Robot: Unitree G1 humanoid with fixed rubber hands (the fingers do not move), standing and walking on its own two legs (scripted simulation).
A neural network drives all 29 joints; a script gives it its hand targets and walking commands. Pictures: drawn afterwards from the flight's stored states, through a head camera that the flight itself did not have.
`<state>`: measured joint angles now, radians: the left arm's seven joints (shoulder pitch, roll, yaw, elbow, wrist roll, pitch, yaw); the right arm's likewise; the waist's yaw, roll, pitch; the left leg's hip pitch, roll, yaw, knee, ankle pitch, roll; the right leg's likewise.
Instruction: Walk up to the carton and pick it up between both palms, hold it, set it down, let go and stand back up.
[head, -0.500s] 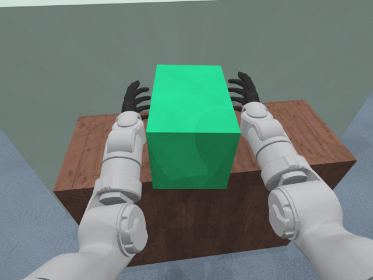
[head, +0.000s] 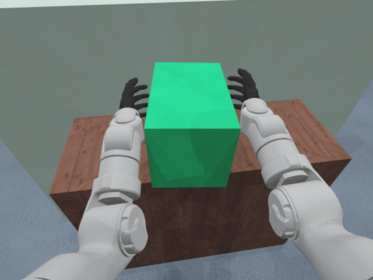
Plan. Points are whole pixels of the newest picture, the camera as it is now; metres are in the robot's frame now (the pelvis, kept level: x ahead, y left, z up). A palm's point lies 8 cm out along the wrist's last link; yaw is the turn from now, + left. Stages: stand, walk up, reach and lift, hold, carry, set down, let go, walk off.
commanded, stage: reach and lift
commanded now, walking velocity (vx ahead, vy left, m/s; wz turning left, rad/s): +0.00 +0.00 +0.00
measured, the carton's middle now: (188, 120) +0.44 +0.00 +0.13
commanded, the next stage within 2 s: hold in 0.06 s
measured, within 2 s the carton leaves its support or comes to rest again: neither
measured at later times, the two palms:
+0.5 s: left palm (130, 107) +0.40 +0.12 +0.20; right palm (254, 97) +0.41 -0.13 +0.21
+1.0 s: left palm (131, 104) +0.40 +0.12 +0.21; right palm (258, 94) +0.40 -0.14 +0.22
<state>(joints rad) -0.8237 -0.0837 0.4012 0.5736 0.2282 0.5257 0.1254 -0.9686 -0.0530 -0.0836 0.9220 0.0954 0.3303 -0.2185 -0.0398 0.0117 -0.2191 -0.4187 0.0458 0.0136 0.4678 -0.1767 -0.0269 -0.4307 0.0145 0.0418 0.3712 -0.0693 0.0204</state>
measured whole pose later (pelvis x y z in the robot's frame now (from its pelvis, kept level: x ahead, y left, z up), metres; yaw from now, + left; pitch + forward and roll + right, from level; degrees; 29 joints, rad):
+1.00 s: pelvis +0.00 +0.00 +0.00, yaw +0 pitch +7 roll -1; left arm -0.82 -0.08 0.39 0.42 0.23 0.68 0.11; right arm -0.97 -0.05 -0.07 0.76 0.15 0.49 -0.25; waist -0.08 0.01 -0.22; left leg -0.41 0.05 0.01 0.47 -0.18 -0.03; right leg -0.42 0.01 0.04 0.37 -0.07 0.02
